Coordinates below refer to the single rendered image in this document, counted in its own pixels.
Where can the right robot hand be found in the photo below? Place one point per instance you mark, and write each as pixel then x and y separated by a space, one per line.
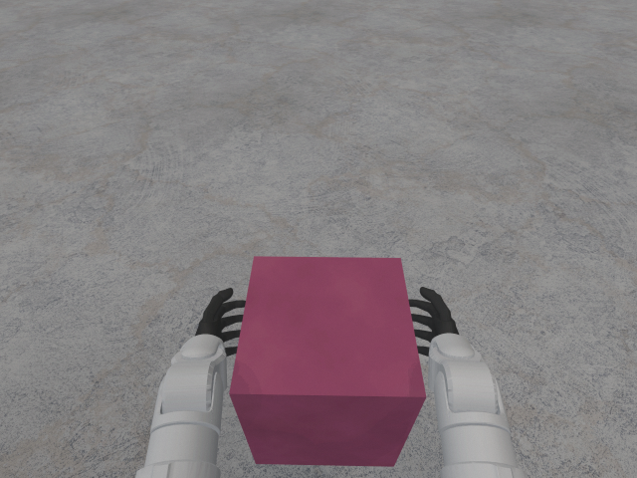
pixel 440 321

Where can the right robot forearm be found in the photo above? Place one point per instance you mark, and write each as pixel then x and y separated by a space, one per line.
pixel 471 415

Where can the left robot forearm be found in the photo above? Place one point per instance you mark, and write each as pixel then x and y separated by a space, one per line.
pixel 187 416

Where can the left robot hand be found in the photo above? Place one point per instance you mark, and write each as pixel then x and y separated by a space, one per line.
pixel 213 323

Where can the carton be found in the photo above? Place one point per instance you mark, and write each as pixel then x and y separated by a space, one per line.
pixel 327 370

